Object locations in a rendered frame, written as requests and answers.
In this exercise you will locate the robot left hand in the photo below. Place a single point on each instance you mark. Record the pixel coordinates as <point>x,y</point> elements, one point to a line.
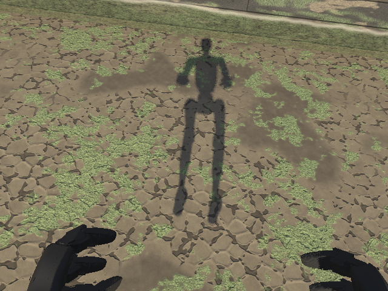
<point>59,263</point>

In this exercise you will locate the robot right hand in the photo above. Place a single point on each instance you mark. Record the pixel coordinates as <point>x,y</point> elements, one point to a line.
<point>364,277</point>

